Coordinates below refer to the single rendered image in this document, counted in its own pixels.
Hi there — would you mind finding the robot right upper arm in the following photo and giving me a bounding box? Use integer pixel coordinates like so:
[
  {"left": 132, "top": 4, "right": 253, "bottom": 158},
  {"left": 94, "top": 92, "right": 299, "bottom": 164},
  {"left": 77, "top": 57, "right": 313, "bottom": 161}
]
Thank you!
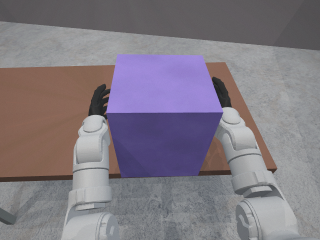
[{"left": 235, "top": 196, "right": 320, "bottom": 240}]

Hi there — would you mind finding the robot right forearm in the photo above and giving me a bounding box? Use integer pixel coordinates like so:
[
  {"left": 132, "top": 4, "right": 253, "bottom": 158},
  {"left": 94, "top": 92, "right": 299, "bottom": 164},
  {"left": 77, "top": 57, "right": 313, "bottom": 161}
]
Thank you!
[{"left": 214, "top": 107, "right": 299, "bottom": 233}]

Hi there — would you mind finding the carton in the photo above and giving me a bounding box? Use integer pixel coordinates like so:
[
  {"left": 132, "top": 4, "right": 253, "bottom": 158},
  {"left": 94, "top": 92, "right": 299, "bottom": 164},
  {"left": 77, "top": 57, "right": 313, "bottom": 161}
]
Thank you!
[{"left": 106, "top": 54, "right": 224, "bottom": 178}]

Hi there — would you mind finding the right robot hand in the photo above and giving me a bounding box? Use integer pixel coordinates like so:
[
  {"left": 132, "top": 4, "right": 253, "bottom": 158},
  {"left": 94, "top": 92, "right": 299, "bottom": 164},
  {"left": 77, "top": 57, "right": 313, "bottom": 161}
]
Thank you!
[{"left": 212, "top": 76, "right": 232, "bottom": 108}]

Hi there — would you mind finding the robot left upper arm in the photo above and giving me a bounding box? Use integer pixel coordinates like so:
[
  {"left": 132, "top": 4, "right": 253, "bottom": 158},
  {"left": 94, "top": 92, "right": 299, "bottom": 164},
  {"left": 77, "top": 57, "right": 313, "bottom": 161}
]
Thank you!
[{"left": 62, "top": 212, "right": 120, "bottom": 240}]

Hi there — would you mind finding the left robot hand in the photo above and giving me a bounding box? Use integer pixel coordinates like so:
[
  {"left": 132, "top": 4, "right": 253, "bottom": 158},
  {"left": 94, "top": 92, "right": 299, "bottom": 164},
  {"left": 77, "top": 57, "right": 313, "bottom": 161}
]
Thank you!
[{"left": 88, "top": 84, "right": 111, "bottom": 120}]

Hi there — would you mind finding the table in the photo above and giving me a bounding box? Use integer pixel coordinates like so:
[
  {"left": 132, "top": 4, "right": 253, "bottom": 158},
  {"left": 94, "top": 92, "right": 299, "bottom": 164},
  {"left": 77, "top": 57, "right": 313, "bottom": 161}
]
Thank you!
[{"left": 0, "top": 62, "right": 278, "bottom": 225}]

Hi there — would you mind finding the robot left forearm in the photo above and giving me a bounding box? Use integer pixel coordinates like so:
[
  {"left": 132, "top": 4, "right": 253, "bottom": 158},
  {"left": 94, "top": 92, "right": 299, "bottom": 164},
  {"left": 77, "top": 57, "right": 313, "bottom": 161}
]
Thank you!
[{"left": 61, "top": 115, "right": 112, "bottom": 240}]

